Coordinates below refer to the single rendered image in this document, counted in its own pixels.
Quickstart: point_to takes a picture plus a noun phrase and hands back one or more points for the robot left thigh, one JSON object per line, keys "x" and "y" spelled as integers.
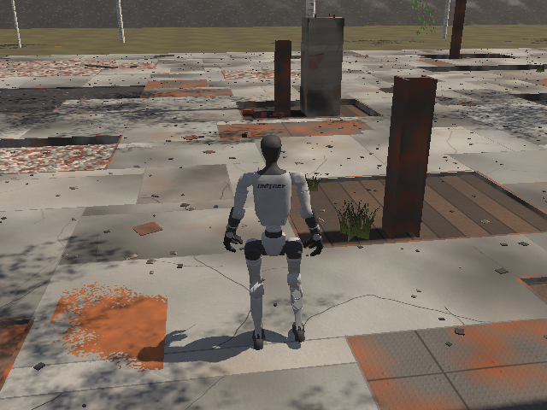
{"x": 253, "y": 256}

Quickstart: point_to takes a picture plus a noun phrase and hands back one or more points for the left robot forearm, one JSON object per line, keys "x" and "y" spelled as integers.
{"x": 232, "y": 225}

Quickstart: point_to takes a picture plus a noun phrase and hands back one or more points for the right robot hand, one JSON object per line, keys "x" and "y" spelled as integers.
{"x": 312, "y": 243}

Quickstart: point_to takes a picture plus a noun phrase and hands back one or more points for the left robot hand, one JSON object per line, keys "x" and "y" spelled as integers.
{"x": 236, "y": 239}

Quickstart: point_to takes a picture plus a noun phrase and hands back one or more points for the right robot forearm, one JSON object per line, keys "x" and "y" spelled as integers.
{"x": 313, "y": 226}

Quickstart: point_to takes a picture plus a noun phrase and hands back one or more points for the right robot shin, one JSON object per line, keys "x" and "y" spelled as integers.
{"x": 297, "y": 302}

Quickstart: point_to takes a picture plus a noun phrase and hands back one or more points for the right robot upper arm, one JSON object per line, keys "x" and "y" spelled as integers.
{"x": 299, "y": 180}

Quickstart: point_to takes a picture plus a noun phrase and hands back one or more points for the left robot upper arm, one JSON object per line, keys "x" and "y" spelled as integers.
{"x": 244, "y": 181}

